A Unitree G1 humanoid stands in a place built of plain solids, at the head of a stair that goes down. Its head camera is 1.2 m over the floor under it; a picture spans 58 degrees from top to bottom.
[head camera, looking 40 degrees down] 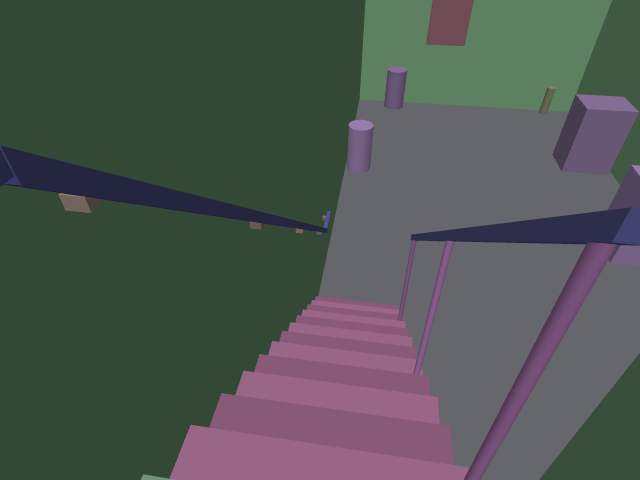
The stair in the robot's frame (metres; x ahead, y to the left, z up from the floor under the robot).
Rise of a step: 0.19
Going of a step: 0.23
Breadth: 0.89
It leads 9 degrees to the right of straight ahead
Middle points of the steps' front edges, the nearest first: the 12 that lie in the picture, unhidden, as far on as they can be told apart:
0.64 -0.01 -0.19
0.86 -0.05 -0.38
1.09 -0.08 -0.57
1.32 -0.12 -0.76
1.55 -0.15 -0.95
1.77 -0.19 -1.14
2.00 -0.22 -1.33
2.23 -0.26 -1.52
2.46 -0.29 -1.71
2.68 -0.33 -1.90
2.91 -0.36 -2.09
3.14 -0.39 -2.28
